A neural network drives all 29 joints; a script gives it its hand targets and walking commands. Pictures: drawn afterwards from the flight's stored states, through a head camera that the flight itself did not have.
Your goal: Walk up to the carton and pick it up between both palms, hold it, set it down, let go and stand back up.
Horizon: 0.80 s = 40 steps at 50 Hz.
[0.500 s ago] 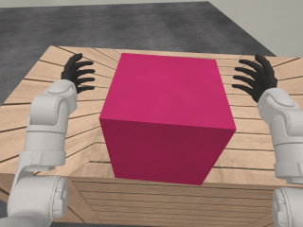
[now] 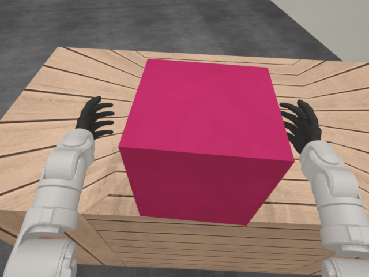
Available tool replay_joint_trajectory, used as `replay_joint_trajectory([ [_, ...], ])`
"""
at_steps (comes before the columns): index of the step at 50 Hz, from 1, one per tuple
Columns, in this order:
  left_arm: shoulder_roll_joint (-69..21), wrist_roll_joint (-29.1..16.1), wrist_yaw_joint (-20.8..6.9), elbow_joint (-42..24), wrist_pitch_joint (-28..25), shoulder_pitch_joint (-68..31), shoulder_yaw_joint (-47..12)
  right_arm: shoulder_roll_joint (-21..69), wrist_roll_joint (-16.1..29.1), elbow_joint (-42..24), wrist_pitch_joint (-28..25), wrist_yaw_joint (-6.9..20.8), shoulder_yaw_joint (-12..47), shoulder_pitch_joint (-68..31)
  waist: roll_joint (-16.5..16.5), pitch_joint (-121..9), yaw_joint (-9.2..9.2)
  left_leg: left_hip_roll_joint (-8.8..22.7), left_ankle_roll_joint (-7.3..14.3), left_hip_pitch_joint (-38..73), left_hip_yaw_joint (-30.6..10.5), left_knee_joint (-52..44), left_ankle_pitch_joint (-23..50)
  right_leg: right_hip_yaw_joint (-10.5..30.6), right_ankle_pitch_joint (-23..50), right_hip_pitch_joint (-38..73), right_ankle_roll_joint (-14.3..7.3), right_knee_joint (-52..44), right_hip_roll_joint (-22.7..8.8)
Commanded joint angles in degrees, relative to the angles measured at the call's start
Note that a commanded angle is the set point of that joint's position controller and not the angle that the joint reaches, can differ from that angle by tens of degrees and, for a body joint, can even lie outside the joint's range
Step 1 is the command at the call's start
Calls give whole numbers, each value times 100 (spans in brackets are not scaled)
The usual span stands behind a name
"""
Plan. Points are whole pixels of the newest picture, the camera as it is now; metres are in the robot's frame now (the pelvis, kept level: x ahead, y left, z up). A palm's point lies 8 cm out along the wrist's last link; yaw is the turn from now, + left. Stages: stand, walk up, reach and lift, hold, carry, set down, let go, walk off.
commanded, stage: reach and lift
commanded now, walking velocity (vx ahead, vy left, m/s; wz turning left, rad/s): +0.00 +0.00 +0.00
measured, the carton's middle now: (199, 146) +0.40 -0.02 +0.05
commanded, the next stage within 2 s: none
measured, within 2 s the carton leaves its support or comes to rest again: neither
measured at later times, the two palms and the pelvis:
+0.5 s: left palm (94, 146) +0.37 +0.21 +0.07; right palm (298, 147) +0.38 -0.23 +0.09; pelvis +0.01 +0.00 +0.00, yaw +0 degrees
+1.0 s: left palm (113, 147) +0.37 +0.18 +0.07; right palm (283, 147) +0.38 -0.20 +0.08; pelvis +0.01 +0.00 +0.00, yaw +0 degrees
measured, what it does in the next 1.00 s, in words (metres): stands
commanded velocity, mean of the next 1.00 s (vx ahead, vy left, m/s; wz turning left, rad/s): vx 0.00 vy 0.00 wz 0.00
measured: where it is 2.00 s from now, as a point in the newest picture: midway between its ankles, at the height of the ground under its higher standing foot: outside the picture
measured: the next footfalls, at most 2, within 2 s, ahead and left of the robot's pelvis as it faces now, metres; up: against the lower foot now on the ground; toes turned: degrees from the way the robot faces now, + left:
none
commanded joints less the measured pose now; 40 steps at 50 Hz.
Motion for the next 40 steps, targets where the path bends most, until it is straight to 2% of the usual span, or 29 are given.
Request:
replay_joint_trajectory([
  [1, 611, -441, -60, -1381, -849, -2055, 58, -1171, -406, -516, -787, -40, -286, -2349, 184, -3774, -167, -15, -249, 1561, -499, 106, 2441, -170, 2158, 127, 124, -325, 178],
  [5, 503, -406, -114, -1538, -1112, -1766, 43, -1075, -460, -600, -1067, -53, -295, -2086, 263, -3848, -185, -12, -318, 1808, -505, 243, 2843, -193, 2311, 7, 151, -321, 183],
  [10, 397, -423, -169, -1469, -1510, -1589, -77, -927, -432, -510, -1329, -19, -160, -1965, 322, -3651, -153, -12, -329, 1723, -511, 280, 2822, -190, 2279, -115, 162, -298, 143],
  [14, 264, -534, -96, -1652, -1823, -1611, -253, -855, -432, -611, -1510, 57, -126, -1957, 452, -3827, -117, 22, -378, 1849, -514, 334, 2898, -241, 2030, -321, 99, -333, 171],
  [15, 293, -542, -84, -1453, -1864, -1678, -244, -892, -477, -476, -1515, 67, -141, -2023, 426, -3724, -123, 33, -359, 1762, -529, 307, 2759, -222, 1895, -356, 86, -363, 149],
  [17, 286, -559, -53, -1582, -1951, -1656, -271, -842, -457, -639, -1581, 65, -103, -2022, 405, -3964, -98, 21, -343, 1775, -528, 322, 2791, -204, 2043, -321, 94, -337, 138],
  [25, 1, -390, -42, -1131, -1874, -1437, -157, -642, -468, -90, -1546, 29, 82, -1972, 229, -3690, 16, 18, -259, 1655, -516, 228, 2682, -138, 2187, -294, 111, -371, 105],
  [33, -376, -58, -118, -1119, -2028, -1446, 43, -61, -698, -325, -1684, -127, 251, -2165, -37, -3785, 85, -65, -148, 1246, -447, 137, 2520, -28, 2935, 228, 278, -215, 6],
  [40, -594, 211, 49, -1423, -1974, -1533, 59, 43, -917, -217, -1776, -278, 60, -2168, 244, -3805, 36, 6, -226, 1571, -462, 223, 2774, -133, 2688, -53, 232, -205, 82],
])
